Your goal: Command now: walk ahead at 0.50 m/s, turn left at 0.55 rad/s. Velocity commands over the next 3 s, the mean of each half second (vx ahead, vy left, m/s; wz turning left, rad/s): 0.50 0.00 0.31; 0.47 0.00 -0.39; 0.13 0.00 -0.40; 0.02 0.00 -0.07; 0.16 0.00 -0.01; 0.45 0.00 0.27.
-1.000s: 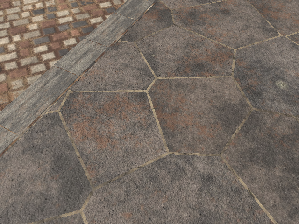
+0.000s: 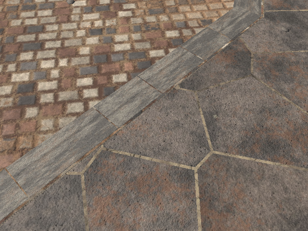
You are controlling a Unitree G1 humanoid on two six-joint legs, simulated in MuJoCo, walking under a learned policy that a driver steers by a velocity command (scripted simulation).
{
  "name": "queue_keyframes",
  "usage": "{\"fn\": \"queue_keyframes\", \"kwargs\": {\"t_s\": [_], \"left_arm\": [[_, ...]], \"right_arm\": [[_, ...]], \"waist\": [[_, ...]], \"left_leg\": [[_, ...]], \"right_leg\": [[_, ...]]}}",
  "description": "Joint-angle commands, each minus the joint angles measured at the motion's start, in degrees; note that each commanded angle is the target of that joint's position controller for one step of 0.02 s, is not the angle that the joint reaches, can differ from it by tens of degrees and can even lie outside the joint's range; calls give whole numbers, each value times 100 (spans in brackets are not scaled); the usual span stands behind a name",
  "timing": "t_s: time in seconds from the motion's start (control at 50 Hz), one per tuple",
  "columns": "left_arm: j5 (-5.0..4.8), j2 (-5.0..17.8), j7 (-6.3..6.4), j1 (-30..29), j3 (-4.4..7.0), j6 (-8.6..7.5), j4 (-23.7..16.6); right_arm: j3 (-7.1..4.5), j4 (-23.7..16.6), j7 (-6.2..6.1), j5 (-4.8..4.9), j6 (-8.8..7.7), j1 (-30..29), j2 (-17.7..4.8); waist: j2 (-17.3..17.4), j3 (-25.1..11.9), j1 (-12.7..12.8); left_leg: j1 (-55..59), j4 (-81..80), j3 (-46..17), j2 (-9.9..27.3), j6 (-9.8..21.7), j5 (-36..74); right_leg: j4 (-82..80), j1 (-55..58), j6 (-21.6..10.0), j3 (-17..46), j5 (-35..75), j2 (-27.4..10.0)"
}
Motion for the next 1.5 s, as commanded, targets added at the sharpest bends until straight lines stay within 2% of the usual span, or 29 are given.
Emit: {"fn": "queue_keyframes", "kwargs": {"t_s": [0.02, 0.08, 0.14, 0.28, 0.4, 0.46, 0.5, 0.52, 0.54, 0.56, 0.6, 0.64, 0.74, 0.9, 0.96, 1.0, 1.02, 1.04, 1.06, 1.08, 1.1, 1.12, 1.16, 1.18, 1.24, 1.44, 1.46, 1.48, 1.5], "left_arm": [[-48, 760, -105, -847, 128, -249, -1068], [93, 733, -89, -584, 119, -165, -955], [176, 569, -158, -504, 97, 100, -984], [109, 535, -241, -1850, 48, 138, -1401], [51, 564, -289, -2630, -9, 47, -1704], [15, 714, -248, -1947, 53, 5, -1514], [31, 899, -139, -450, 172, -47, -1020], [145, 1217, -74, 479, 266, -73, -823], [193, 1850, -100, 716, 445, -52, -754], [-77, 1442, -202, 157, 370, 20, -770], [-74, 934, -247, -586, 256, 26, -915], [-72, 798, -200, -595, 200, -19, -787], [-122, 1069, -160, -186, 292, -83, -655], [-72, 1112, -110, 554, 361, -3, -578], [-21, 1163, -40, 461, 391, 71, -660], [-58, 1243, -17, 100, 421, 68, -802], [-149, 1174, -49, -47, 408, 21, -886], [-260, 743, -39, 47, 289, -20, -1152], [-361, 662, 45, 990, 294, 72, -1199], [-100, 1047, 99, 1041, 349, 217, -911], [-16, 1062, 43, 573, 373, 280, -919], [2, 944, -15, 320, 364, 333, -977], [45, 884, -165, 13, 357, 506, -1054], [3, 803, -201, 231, 354, 556, -1111], [17, 767, -194, -1, 322, 612, -1159], [22, 555, -187, -710, 49, 591, -1382], [44, 612, -163, -695, 34, 526, -1362], [126, 877, -116, -715, 51, 446, -1408], [69, 1349, -77, -1139, 115, 422, -1579]], "right_arm": [[-460, 212, -180, 158, 94, 1733, -1475], [-266, 153, -229, 225, -7, 1041, -805], [-252, 181, -190, 253, -175, 1167, -889], [-193, 421, -186, 233, -236, 2023, -867], [-138, 573, -277, 122, -249, 2348, -932], [-134, 589, -322, 67, -292, 2042, -1033], [-136, 616, -315, 44, -278, 1891, -1088], [-69, 479, -317, 73, -302, 1913, -919], [-8, 381, -245, 242, -316, 2514, -497], [-50, 368, -249, 19, -338, 2253, -845], [-13, 148, -187, 14, -398, 1429, -819], [21, 38, -149, -44, -292, 1346, -698], [97, -238, -114, -57, -90, 799, -560], [186, -804, -91, 51, -141, -768, -501], [181, -818, -161, 84, -241, -555, -579], [108, -606, -242, 78, -328, 208, -796], [49, -500, -310, 16, -423, 788, -1009], [-42, -491, -401, -86, -442, 1569, -1476], [-138, -567, -360, 23, -290, 1406, -1757], [-78, -618, -323, 154, -192, 1200, -1212], [71, -691, -323, 168, -179, 903, -705], [132, -714, -335, 126, -151, 639, -539], [112, -675, -404, 112, -102, 460, -614], [78, -664, -385, 94, -146, 504, -761], [48, -592, -345, 86, -164, 611, -722], [-65, -278, -240, 135, 150, 834, -1036], [-46, -214, -239, 121, 190, 977, -957], [34, -235, -202, 85, 201, 1210, -617], [165, -364, -212, 173, 226, 1423, -174]], "waist": [[321, -1014, -756], [-171, -271, -55], [-33, -375, 90], [336, -123, -446], [419, 90, -657], [537, -83, -246], [362, -846, 442], [-60, -1451, 764], [-1489, -1900, 393], [-870, -1576, 188], [-20, -422, 11], [-88, -210, -252], [-255, -147, -218], [-355, -92, 353], [-475, -291, 218], [-504, -553, -168], [-241, -895, -474], [580, -1795, -640], [1663, -2530, -198], [797, -2200, -76], [421, -1458, -92], [406, -1051, -18], [656, -678, 28], [1019, -784, 164], [728, -875, 137], [862, -704, -12], [615, -607, 13], [-279, -672, -112], [-1425, -487, -372]], "left_leg": [[3843, -2021, -4095, 2295, 1465, 52], [2026, -2255, -2629, 1495, 829, 1708], [1698, -2357, -2139, 1173, 741, 2342], [2347, -2531, -1843, 1008, 156, 2628], [3217, -2355, -1854, 1313, 156, 3048], [3249, -1830, -1513, 1412, -64, 4672], [3040, -37, -1112, 1168, -231, 5371], [2007, 1524, -915, 943, -318, 3759], [-83, 3734, -537, -245, -652, -362], [-784, 4135, -1132, -55, -557, -1424], [-977, 3715, -1126, 496, -602, -669], [-596, 3100, -1090, 734, -747, -559], [-738, 2041, -811, 846, -1162, -158], [-943, 177, -758, 581, -1309, 954], [-201, -354, -825, 273, -1156, 678], [902, -1043, -869, 142, -982, 837], [1944, -1389, -1133, 581, -801, 1554], [3388, -1011, -2318, 2208, -475, 3368], [4050, -917, -3851, 3469, 379, 4994], [3430, -893, -3715, 3170, 438, 4545], [2767, -1081, -2862, 2735, 267, 4167], [2277, -1345, -2256, 2384, 90, 3844], [1564, -1787, -1454, 1795, -111, 3358], [1522, -1702, -1349, 2033, 100, 4013], [1425, -1791, -1126, 2025, 271, 3576], [965, -1426, -889, 1835, -12, 1182], [697, -1263, -860, 1731, -301, 814], [413, -578, -519, 1349, -689, 49], [120, -322, -108, 541, -1011, -1482]], "right_leg": [[2948, -4105, -55, 1446, 366, 113], [1613, -3018, 60, 1430, 934, -282], [1042, -2763, 237, 1285, 1075, -275], [-727, -3392, 211, 1085, 2668, -236], [-1807, -3407, -96, 936, 2653, 60], [-2208, -2253, -463, 806, 2036, 405], [-2643, -560, -756, 722, 2037, 698], [-2665, 827, -1067, 1843, 1645, -252], [-3188, 2129, -2016, 4897, 1540, -1691], [-3754, 1799, -1983, 5658, 1324, -1607], [-3905, 427, -1774, 4122, 1716, -1195], [-4091, -297, -1515, 3386, 2512, -703], [-4409, -723, -1561, 2914, 2727, -363], [-3849, 20, -1226, 3021, 3758, -198], [-3040, 111, -901, 3081, 5087, -117], [-2300, -75, -604, 3202, 5252, 110], [-1391, -494, -426, 3025, 4768, 433], [177, -1332, -261, 2465, 2307, 748], [1389, -2292, -219, 1796, -1264, 1414], [1871, -2462, -226, 1803, -859, 875], [1827, -2535, -157, 1762, -469, 755], [1658, -2546, -57, 1697, -183, 601], [1560, -2274, 42, 1513, 278, 534], [1675, -2203, 110, 1492, 352, 594], [1356, -2221, 157, 1538, 526, 583], [-2356, -555, -127, 967, 1137, 615], [-3158, -134, -195, 1190, 1589, 521], [-3877, 190, -306, 2376, 1669, -440], [-4077, -331, -867, 3561, 2753, -1570]]}}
